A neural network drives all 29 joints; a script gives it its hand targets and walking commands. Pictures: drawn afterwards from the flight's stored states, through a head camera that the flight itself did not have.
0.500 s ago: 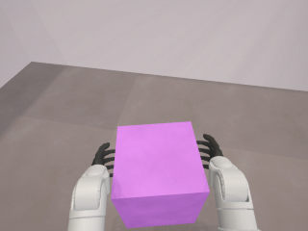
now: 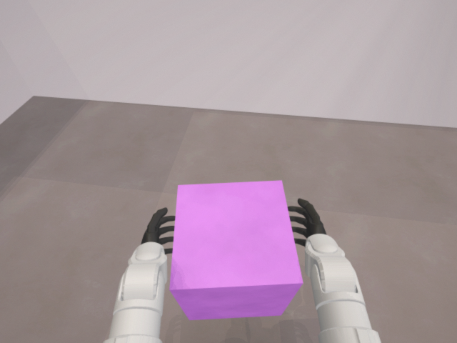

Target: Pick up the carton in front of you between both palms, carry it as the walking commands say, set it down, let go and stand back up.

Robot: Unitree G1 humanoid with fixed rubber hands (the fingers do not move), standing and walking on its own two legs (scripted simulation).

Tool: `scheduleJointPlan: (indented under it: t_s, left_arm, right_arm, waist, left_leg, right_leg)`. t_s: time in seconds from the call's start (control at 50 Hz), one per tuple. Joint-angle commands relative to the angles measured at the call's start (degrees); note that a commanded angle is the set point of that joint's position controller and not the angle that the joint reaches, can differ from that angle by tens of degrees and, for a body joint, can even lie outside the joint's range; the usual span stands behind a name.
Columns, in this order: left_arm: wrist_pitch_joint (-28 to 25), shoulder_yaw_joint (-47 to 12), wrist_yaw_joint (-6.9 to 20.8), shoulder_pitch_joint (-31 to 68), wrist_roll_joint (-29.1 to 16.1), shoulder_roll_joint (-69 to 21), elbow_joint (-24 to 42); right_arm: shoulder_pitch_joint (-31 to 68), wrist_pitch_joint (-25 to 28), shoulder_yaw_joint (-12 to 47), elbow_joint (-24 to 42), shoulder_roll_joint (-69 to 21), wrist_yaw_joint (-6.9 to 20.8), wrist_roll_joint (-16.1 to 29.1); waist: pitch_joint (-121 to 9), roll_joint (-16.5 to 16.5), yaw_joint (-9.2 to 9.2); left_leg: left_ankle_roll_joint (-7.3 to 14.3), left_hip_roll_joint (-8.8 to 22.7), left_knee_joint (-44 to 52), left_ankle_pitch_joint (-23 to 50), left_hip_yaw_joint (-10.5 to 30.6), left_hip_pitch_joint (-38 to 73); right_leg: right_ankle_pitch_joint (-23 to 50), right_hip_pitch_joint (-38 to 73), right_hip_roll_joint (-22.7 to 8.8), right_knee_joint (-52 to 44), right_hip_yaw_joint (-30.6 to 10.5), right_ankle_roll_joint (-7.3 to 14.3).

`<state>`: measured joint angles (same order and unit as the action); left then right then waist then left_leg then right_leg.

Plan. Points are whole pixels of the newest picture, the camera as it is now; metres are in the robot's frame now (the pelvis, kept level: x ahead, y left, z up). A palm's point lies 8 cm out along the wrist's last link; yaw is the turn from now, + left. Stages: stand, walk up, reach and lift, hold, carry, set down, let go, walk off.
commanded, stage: carry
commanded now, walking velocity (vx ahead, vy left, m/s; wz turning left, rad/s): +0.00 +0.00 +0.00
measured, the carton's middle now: (232, 254) +0.31 -0.01 -0.08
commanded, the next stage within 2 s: none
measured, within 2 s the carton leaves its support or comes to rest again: neither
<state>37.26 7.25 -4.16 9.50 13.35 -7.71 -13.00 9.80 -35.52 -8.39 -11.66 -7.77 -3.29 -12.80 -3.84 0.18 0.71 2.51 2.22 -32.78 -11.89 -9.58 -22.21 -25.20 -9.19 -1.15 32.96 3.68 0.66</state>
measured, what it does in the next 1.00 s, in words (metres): stands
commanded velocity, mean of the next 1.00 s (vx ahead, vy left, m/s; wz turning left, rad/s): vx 0.00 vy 0.00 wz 0.00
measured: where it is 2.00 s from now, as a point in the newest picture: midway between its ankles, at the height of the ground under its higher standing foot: outside the picture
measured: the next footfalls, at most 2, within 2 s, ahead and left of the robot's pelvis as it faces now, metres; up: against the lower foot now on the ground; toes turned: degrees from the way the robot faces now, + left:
none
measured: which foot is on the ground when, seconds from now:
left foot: down 0.00-1.00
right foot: down 0.00-1.00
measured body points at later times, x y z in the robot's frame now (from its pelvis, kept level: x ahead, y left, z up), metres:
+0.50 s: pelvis -0.05 -0.01 +0.00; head -0.08 -0.01 +0.45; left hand +0.25 +0.14 +0.03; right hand +0.25 -0.16 +0.03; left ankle +0.06 +0.10 -0.73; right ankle -0.09 -0.10 -0.73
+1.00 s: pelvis -0.05 +0.00 +0.00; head -0.07 +0.01 +0.45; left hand +0.24 +0.15 +0.02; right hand +0.25 -0.15 +0.03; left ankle +0.06 +0.10 -0.73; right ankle -0.09 -0.10 -0.73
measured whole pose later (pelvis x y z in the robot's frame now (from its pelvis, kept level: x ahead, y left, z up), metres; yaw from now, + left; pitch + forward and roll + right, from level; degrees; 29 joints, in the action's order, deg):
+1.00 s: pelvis -0.05 +0.00 +0.00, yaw -1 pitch +2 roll -1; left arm 44.5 7.0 -3.4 10.9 13.7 -7.9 -10.4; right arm 11.7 -41.4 -9.8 -10.7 -8.0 -1.9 -14.4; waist -5.9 -0.2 -0.3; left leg 2.7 3.7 -28.6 -5.4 -9.4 -25.0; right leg -20.4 -14.1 0.6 32.7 3.8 1.5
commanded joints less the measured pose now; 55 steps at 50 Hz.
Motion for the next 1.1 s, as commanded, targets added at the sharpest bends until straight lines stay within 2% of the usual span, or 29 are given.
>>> scheduleJointPlan:
  t_s: [0.0, 0.08, 0.1, 0.14, 0.16, 0.18, 0.28, 0.34, 0.36, 0.38, 0.4, 0.46, 0.52, 0.54, 0.56, 0.62, 0.64, 0.66, 0.72, 0.74, 0.76, 0.82, 0.84, 0.92, 0.94, 0.96, 0.98, 1.04, 1.08]
  left_arm:
    - [-2.5, -29.9, 13.7, 30.0, -13.4, -49.0, 10.4]
    - [0.9, -28.0, 14.7, 29.4, -13.3, -49.4, 7.5]
    - [0.4, -28.0, 14.1, 31.9, -12.9, -48.8, 11.5]
    - [1.6, -29.8, 14.9, 31.5, -15.3, -52.8, 9.2]
    - [1.0, -29.1, 15.0, 35.4, -15.2, -52.6, 13.0]
    - [1.9, -30.6, 15.3, 35.6, -14.8, -51.8, 10.5]
    - [2.1, -27.8, 16.1, 32.8, -13.9, -52.6, 6.5]
    - [2.2, -27.9, 16.1, 33.8, -13.8, -51.0, 7.6]
    - [2.3, -24.3, 14.8, 32.6, -12.4, -47.5, 8.0]
    - [3.1, -27.7, 15.0, 30.8, -13.2, -51.0, 6.5]
    - [2.7, -28.8, 15.2, 32.7, -14.3, -52.9, 8.9]
    - [2.8, -31.4, 15.8, 30.2, -17.2, -55.6, 8.1]
    - [2.8, -30.5, 15.9, 32.0, -16.2, -54.4, 10.8]
    - [2.8, -31.0, 15.9, 31.1, -15.7, -53.8, 9.8]
    - [1.8, -30.1, 15.9, 30.8, -15.5, -53.7, 10.7]
    - [2.1, -33.2, 15.8, 32.5, -16.9, -53.6, 13.1]
    - [2.3, -33.3, 15.5, 29.8, -15.3, -53.2, 12.3]
    - [2.3, -31.8, 15.5, 29.2, -15.8, -53.3, 12.0]
    - [2.2, -31.8, 15.1, 30.5, -16.5, -53.7, 12.6]
    - [2.4, -31.1, 15.2, 29.6, -14.9, -52.7, 11.1]
    - [2.3, -30.8, 15.2, 30.8, -15.6, -52.3, 12.4]
    - [2.1, -29.8, 15.3, 31.5, -14.5, -52.8, 9.6]
    - [2.2, -31.9, 15.4, 30.9, -16.0, -52.6, 11.0]
    - [2.7, -31.9, 15.3, 30.9, -15.9, -54.5, 10.8]
    - [2.2, -31.5, 15.3, 32.4, -16.7, -53.2, 10.6]
    - [1.5, -33.3, 15.5, 33.0, -16.9, -55.1, 11.9]
    - [1.7, -33.0, 15.4, 34.6, -16.5, -54.2, 13.2]
    - [3.0, -30.2, 15.1, 27.6, -14.6, -53.0, 7.2]
    - [2.2, -31.1, 15.5, 30.7, -15.4, -53.4, 10.8]
  right_arm:
    - [23.6, -0.1, 30.1, 3.5, -50.5, 13.6, 12.2]
    - [24.9, -2.9, 28.9, 2.5, -50.4, 14.5, 11.3]
    - [25.6, -3.1, 26.7, 3.5, -49.2, 14.0, 10.8]
    - [25.9, -3.6, 29.0, 5.3, -52.4, 14.8, 12.4]
    - [25.1, -4.5, 28.1, 1.7, -52.1, 14.9, 12.1]
    - [26.0, -3.6, 29.4, 3.9, -53.9, 15.4, 12.7]
    - [27.4, -4.8, 28.0, 1.2, -52.4, 15.6, 12.0]
    - [26.5, -5.0, 29.0, 1.3, -54.2, 15.4, 11.9]
    - [25.8, -4.6, 25.3, 2.2, -48.9, 14.4, 10.4]
    - [25.4, -4.9, 27.5, 1.3, -52.9, 14.9, 11.9]
    - [26.9, -4.3, 25.8, 1.8, -52.8, 15.3, 12.3]
    - [28.2, -4.3, 32.4, 9.4, -55.0, 15.7, 16.2]
    - [25.0, -5.6, 30.2, 2.8, -53.8, 15.6, 14.0]
    - [22.1, -5.3, 28.7, 1.7, -53.0, 15.6, 12.2]
    - [27.4, -4.2, 30.9, 7.1, -53.0, 15.5, 13.7]
    - [26.1, -3.9, 32.1, 8.4, -53.9, 15.7, 14.3]
    - [26.2, -4.6, 32.7, 8.0, -53.7, 15.3, 14.1]
    - [24.8, -4.3, 31.2, 7.3, -53.5, 15.4, 13.9]
    - [25.1, -4.2, 31.8, 6.5, -52.6, 15.5, 14.5]
    - [25.8, -4.5, 30.6, 5.2, -53.2, 15.6, 14.3]
    - [23.8, -4.4, 28.8, 3.8, -52.5, 15.7, 13.2]
    - [26.4, -4.2, 29.0, 4.1, -51.6, 15.7, 12.5]
    - [23.3, -4.5, 29.1, 2.1, -51.8, 15.7, 12.3]
    - [25.8, -3.9, 30.1, 5.0, -53.9, 15.9, 13.8]
    - [23.7, -4.4, 28.5, 2.1, -53.0, 15.9, 13.1]
    - [25.3, -3.6, 30.8, 7.0, -53.8, 15.7, 13.8]
    - [25.7, -4.5, 29.5, 3.1, -53.9, 15.8, 13.3]
    - [24.9, -4.1, 29.4, 5.2, -52.0, 15.9, 13.7]
    - [25.4, -4.2, 31.8, 5.2, -53.8, 15.5, 14.1]
  waist:
    - [-16.4, 0.5, -0.62]
    - [-11.1, 0.1, -0.62]
    - [-13.7, -0.2, -0.7]
    - [-12.8, -1.6, -0.83]
    - [-11.2, -2.3, -0.71]
    - [-12.1, -2.2, -0.43]
    - [-11.4, 3.8, -0.66]
    - [-12.9, -0.8, -0.83]
    - [-11.2, -1.3, -0.72]
    - [-11.3, -0.3, -0.54]
    - [-13.0, -3.4, -1.12]
    - [-15.1, 1.7, -0.74]
    - [-17.8, -2.1, -0.72]
    - [-15.6, 0.6, -1.03]
    - [-17.3, 2.9, -1.14]
    - [-18.2, -1.0, -0.45]
    - [-19.4, 2.2, -0.6]
    - [-18.3, -0.5, -0.83]
    - [-17.5, 1.3, -0.8]
    - [-16.0, -2.2, -0.92]
    - [-16.4, -0.4, -0.59]
    - [-15.8, -2.9, -0.92]
    - [-14.1, 0.2, -0.89]
    - [-15.3, -2.1, -0.71]
    - [-16.6, 0.7, -0.77]
    - [-18.6, 0.2, -0.88]
    - [-14.8, -1.6, -0.97]
    - [-14.6, -0.5, -1.03]
    - [-17.2, 0.9, -0.52]
  left_leg:
    - [1.3, 5.5, 3.0, 9.4, 8.1, 12.8]
    - [-0.1, 6.4, 5.3, 11.9, 8.5, 10.9]
    - [0.4, 6.4, 4.5, 11.6, 8.3, 13.7]
    - [0.2, 6.3, 6.2, 2.9, 8.2, 14.3]
    - [0.4, 6.1, 6.4, 1.3, 9.3, 11.9]
    - [-0.3, 6.5, 7.3, 3.7, 10.0, 13.1]
    - [-0.1, 6.7, 7.1, 4.9, 8.7, 12.1]
    - [-0.2, 6.6, 5.9, 4.2, 8.1, 13.5]
    - [-0.8, 5.6, 6.4, 3.8, 7.7, 12.9]
    - [-1.0, 6.6, 7.8, 4.1, 9.0, 13.2]
    - [-0.3, 7.1, 8.0, 5.7, 9.4, 12.7]
    - [-1.0, 7.5, 6.9, 7.1, 8.1, 14.2]
    - [1.0, 7.0, 7.2, 8.2, 9.8, 13.3]
    - [0.9, 7.8, 7.5, 9.7, 10.3, 12.8]
    - [0.8, 7.4, 7.1, 7.8, 9.2, 11.7]
    - [1.1, 7.8, 5.4, 11.6, 9.4, 13.7]
    - [0.8, 7.6, 6.1, 9.2, 9.5, 13.8]
    - [0.9, 7.4, 5.3, 9.7, 8.0, 13.8]
    - [1.1, 7.3, 6.1, 12.3, 8.3, 12.0]
    - [0.2, 7.4, 6.0, 12.7, 7.8, 13.7]
    - [1.0, 7.6, 5.5, 13.8, 8.6, 12.6]
    - [1.0, 6.8, 7.3, 7.7, 9.1, 11.5]
    - [0.3, 7.0, 7.7, 8.7, 8.2, 10.6]
    - [0.6, 7.4, 8.7, 2.9, 10.3, 11.6]
    - [1.0, 7.5, 8.1, 3.6, 9.2, 12.3]
    - [0.7, 7.4, 7.1, 4.1, 9.3, 12.9]
    - [0.6, 6.7, 7.6, 7.8, 9.0, 11.7]
    - [-0.2, 8.0, 8.2, 5.0, 9.6, 11.4]
    - [0.7, 7.5, 8.2, 3.2, 9.9, 11.8]
  right_leg:
    - [19.5, -2.6, -6.6, -7.4, -6.5, 1.8]
    - [20.3, -6.1, -7.3, -8.1, -6.1, 2.3]
    - [16.0, -6.5, -6.6, -8.8, -6.1, 2.6]
    - [8.4, -9.5, -7.3, -11.7, -7.7, 3.4]
    - [9.5, -8.5, -6.5, -11.7, -7.5, 3.2]
    - [6.9, -8.4, -6.9, -10.4, -6.5, 3.0]
    - [12.0, -8.5, -6.3, -11.6, -7.0, 3.5]
    - [8.4, -10.7, -6.1, -11.1, -7.1, 3.3]
    - [6.8, -12.2, -6.5, -11.2, -7.1, 4.0]
    - [6.1, -13.7, -5.8, -11.3, -7.2, 3.5]
    - [9.5, -9.2, -6.5, -9.6, -5.9, 3.3]
    - [10.8, -10.5, -5.8, -8.6, -7.0, 3.6]
    - [10.9, -6.3, -5.5, -7.8, -6.3, 3.4]
    - [11.1, -9.0, -5.9, -7.7, -7.0, 3.5]
    - [13.2, -6.6, -6.1, -8.1, -6.8, 3.1]
    - [17.0, -7.1, -6.2, -7.4, -6.9, 3.3]
    - [15.0, -6.3, -5.9, -6.6, -6.7, 3.2]
    - [16.9, -7.2, -5.8, -8.0, -7.0, 3.0]
    - [14.4, -6.5, -5.4, -6.4, -5.9, 3.1]
    - [13.7, -10.0, -5.3, -7.1, -6.7, 3.3]
    - [14.7, -8.5, -5.0, -7.1, -5.4, 2.9]
    - [10.5, -9.5, -4.7, -7.1, -6.6, 3.0]
    - [11.0, -9.7, -5.6, -7.1, -6.5, 3.1]
    - [8.4, -11.6, -4.6, -8.5, -7.0, 3.6]
    - [8.1, -10.0, -5.3, -8.7, -7.4, 3.4]
    - [9.9, -9.0, -5.0, -7.6, -7.5, 3.0]
    - [10.5, -10.5, -4.6, -6.9, -6.4, 3.0]
    - [9.9, -9.8, -5.0, -7.3, -6.3, 2.8]
    - [9.4, -8.7, -4.0, -7.5, -6.6, 3.4]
